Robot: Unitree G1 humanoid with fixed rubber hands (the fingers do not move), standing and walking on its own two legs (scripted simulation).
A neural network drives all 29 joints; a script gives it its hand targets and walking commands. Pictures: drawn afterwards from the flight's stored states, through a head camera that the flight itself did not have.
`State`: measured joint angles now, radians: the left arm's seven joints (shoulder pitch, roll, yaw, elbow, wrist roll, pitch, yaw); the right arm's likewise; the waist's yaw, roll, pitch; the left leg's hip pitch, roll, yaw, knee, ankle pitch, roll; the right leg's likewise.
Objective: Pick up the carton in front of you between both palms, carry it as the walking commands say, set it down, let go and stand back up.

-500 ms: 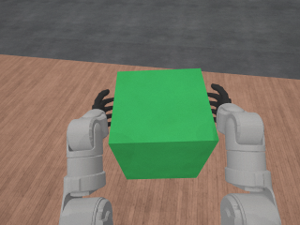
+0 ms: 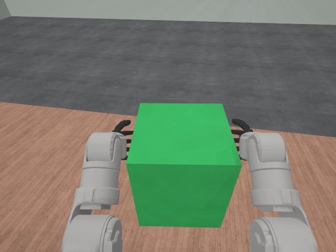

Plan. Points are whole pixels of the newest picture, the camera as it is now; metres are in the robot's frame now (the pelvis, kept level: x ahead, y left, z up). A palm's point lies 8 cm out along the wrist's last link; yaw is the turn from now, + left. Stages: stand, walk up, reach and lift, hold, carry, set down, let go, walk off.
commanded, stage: carry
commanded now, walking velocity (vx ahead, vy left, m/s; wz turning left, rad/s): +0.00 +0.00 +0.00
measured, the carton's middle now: (180, 165) +0.34 +0.00 +0.06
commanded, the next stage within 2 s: none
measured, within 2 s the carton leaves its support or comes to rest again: neither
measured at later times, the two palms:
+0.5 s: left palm (129, 130) +0.40 +0.13 +0.12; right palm (244, 132) +0.40 -0.16 +0.12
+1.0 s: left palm (125, 103) +0.63 +0.20 +0.05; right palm (207, 104) +0.62 -0.10 +0.06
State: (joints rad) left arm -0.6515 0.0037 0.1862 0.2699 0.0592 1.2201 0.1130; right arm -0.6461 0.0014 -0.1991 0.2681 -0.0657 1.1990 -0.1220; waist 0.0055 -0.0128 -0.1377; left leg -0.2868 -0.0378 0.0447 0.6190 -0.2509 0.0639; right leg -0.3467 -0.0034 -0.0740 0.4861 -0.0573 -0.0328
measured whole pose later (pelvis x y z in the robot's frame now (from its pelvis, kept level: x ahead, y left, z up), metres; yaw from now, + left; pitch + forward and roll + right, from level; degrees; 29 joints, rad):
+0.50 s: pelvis +0.05 -0.01 -0.01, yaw +0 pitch +4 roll -1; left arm -0.67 0.00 0.19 0.27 0.06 1.22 0.12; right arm -0.67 -0.03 -0.18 0.27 -0.05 1.21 -0.13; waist -0.01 0.03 -0.16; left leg -0.34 0.00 0.03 0.80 -0.42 0.06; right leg -0.37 0.00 -0.14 0.60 -0.16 -0.05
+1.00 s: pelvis +0.27 +0.05 -0.03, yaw -1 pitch +5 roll -2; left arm -0.64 0.01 0.16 0.18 0.03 1.20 0.13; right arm -0.59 0.04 -0.23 0.13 -0.08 1.17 -0.12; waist 0.00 -0.01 -0.02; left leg -0.43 -0.01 0.09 0.62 -0.18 0.12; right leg -0.55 -0.02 -0.04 1.17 -0.45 -0.02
